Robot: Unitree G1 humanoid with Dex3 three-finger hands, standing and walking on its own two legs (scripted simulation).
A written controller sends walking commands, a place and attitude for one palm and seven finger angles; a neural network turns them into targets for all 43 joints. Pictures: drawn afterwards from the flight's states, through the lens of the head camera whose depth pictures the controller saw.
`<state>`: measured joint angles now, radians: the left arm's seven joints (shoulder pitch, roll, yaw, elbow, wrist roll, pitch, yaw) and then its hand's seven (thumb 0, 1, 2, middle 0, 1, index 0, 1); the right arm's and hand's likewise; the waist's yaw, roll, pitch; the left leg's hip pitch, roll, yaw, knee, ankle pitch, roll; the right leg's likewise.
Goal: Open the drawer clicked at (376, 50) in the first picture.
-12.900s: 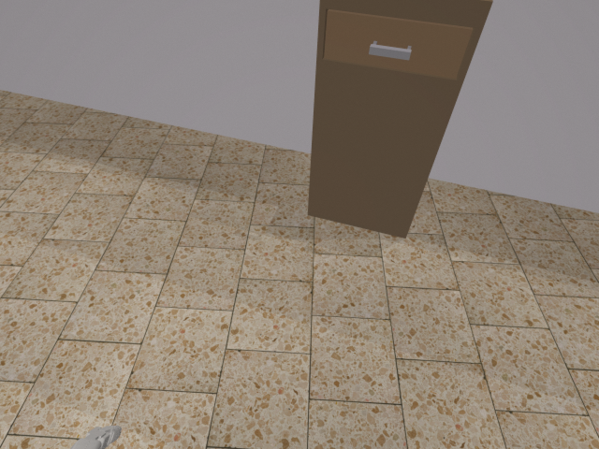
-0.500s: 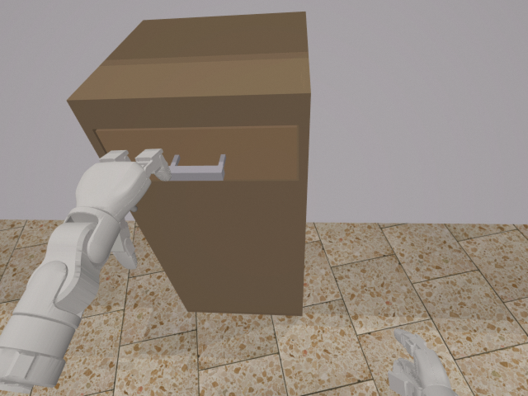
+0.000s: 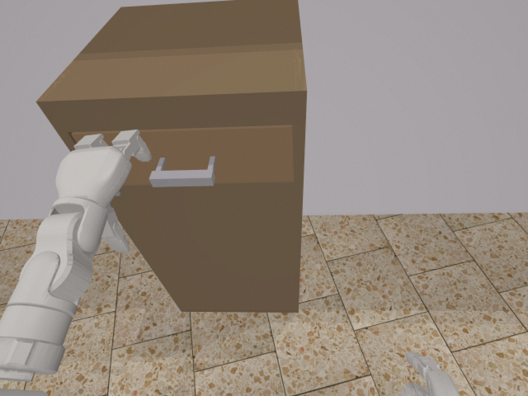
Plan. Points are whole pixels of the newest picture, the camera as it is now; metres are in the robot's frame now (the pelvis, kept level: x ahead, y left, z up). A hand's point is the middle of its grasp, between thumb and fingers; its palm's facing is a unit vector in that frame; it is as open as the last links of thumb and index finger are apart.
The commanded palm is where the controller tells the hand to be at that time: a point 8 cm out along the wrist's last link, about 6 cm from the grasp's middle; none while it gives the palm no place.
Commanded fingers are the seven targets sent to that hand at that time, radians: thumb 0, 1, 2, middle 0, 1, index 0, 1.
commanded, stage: move the hooked fingers above the handle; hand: left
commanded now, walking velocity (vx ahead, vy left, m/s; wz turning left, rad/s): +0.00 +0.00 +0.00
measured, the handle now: (184, 170) +0.49 +0.22 +0.05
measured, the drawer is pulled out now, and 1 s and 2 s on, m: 0.00 0.00 0.00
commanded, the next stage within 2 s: none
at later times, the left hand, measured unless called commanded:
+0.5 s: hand (136, 182) +0.40 +0.25 +0.12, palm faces +0.02 -0.02 -1.00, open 13.8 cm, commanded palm +0.38 +0.23 +0.17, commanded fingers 0.00 -0.50 0.30 -0.30 -1.20 -0.30 -1.20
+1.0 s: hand (162, 167) +0.44 +0.23 +0.10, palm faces -0.01 -0.02 -1.00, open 13.7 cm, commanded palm +0.41 +0.23 +0.16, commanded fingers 0.00 -0.50 0.30 -0.30 -1.20 -0.30 -1.20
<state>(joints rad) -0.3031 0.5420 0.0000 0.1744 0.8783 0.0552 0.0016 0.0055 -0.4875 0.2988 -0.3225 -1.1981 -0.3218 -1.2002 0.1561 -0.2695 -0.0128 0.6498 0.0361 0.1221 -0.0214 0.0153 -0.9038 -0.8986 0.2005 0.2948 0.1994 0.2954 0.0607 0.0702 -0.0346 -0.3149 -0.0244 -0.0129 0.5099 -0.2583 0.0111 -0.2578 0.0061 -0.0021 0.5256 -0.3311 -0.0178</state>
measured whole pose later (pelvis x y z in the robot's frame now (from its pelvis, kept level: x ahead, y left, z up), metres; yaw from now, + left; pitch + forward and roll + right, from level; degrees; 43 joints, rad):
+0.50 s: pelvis -0.01 +0.01 +0.00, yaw +0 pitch +5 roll +0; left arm -0.57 0.50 -0.13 0.51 0.95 0.16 0.02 0.00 -0.49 0.30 -0.32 -1.20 -0.32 -1.20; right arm 0.19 -0.24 0.01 0.66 0.04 0.16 -0.03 0.01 -0.90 -0.90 0.20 0.30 0.20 0.30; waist 0.02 0.06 -0.05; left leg -0.37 -0.03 -0.01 0.54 -0.26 0.02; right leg -0.32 0.00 0.00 0.56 -0.33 -0.01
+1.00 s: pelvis +0.00 -0.01 -0.01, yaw -2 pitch +9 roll +1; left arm -0.66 0.52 -0.04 0.75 0.98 0.06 0.08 0.01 -0.48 0.30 -0.36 -1.23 -0.34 -1.22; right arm 0.30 -0.27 -0.03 0.69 0.05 0.16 -0.04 0.01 -0.90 -0.90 0.20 0.29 0.20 0.30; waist -0.04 0.07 -0.10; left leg -0.44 0.00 0.02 0.56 -0.28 0.01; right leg -0.40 0.03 0.03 0.58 -0.34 -0.02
